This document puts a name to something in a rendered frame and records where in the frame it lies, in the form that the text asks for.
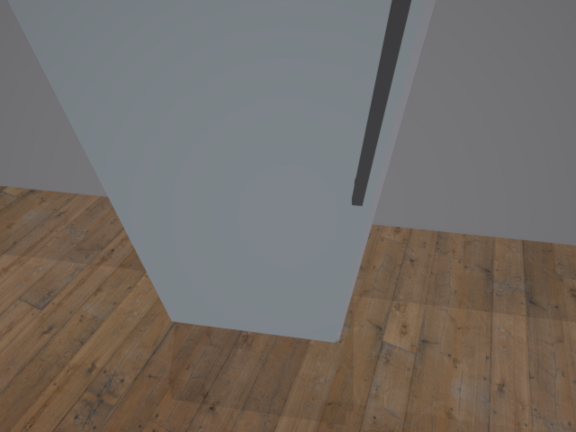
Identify handle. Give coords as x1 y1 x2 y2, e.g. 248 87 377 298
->
352 0 411 206

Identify fridge door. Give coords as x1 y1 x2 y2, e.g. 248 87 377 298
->
7 0 427 343

